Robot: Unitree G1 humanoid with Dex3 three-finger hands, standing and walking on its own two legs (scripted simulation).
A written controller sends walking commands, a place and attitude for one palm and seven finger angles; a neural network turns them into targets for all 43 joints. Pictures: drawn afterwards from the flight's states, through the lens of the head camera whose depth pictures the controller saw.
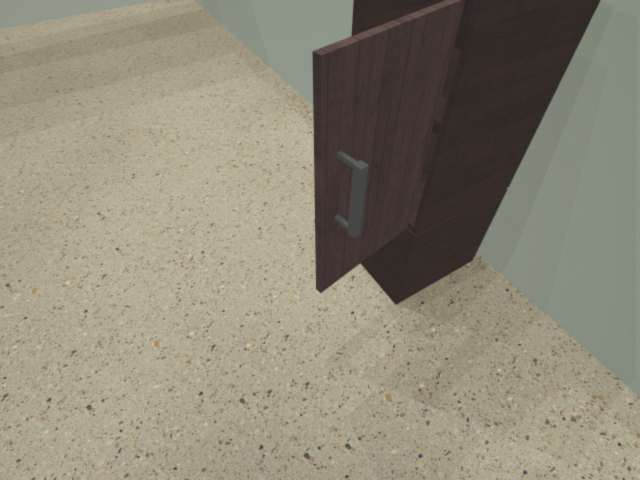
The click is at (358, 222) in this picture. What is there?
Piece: cupboard door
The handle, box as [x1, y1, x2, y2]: [334, 151, 368, 237]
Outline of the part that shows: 339,151 337,153 337,157 351,166 353,170 349,219 346,221 338,214 334,216 334,219 346,228 351,236 355,237 360,233 368,165 361,160 356,161 342,151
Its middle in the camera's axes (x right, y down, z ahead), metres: +0.05 -0.08 +0.73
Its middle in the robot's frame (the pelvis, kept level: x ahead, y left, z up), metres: +0.60 -0.02 -0.03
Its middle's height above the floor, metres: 0.75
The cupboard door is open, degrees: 100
